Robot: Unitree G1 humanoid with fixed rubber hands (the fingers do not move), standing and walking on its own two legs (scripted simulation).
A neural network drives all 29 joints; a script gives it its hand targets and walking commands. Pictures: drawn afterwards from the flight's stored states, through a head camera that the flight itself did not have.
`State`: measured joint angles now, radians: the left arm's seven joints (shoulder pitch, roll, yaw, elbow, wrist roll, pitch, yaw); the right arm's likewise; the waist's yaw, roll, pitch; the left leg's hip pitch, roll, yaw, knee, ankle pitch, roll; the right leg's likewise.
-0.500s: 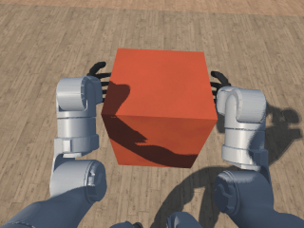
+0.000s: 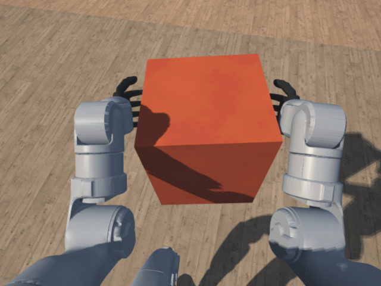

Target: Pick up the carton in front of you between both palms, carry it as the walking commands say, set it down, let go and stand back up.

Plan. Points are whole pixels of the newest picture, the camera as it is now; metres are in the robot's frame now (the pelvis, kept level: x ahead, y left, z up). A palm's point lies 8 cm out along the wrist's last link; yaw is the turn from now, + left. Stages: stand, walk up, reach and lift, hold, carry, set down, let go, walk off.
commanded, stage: carry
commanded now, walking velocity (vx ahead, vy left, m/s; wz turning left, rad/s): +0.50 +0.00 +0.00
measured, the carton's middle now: (204, 137) +0.39 +0.03 +0.07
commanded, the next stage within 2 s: none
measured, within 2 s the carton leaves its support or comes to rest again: neither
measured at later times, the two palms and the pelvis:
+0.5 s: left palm (166, 4) +0.69 +0.15 +0.19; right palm (292, 20) +0.65 -0.15 +0.19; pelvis +0.29 +0.03 +0.02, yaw -1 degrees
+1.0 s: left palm out of the picture +0.96 +0.18 +0.22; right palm out of the picture +0.97 -0.12 +0.22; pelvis +0.58 +0.02 +0.04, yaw -1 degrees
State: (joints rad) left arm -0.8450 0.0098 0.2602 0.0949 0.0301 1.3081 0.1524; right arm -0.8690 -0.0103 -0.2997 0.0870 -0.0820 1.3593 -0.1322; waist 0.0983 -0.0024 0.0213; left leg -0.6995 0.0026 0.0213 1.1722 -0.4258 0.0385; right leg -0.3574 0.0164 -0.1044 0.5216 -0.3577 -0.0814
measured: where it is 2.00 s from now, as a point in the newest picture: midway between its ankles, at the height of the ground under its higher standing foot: (210, 110)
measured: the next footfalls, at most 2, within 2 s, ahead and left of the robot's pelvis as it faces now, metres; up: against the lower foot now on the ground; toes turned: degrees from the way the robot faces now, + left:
left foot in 0.18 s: +0.28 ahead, +0.12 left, +0.02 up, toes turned +4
right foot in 0.58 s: +0.52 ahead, -0.08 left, +0.05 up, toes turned -6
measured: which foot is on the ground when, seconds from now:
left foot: up 0.00-0.16, down 0.18-0.60, up 0.62-0.98, down 1.00-1.00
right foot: down 0.00-0.20, up 0.22-0.56, down 0.58-1.00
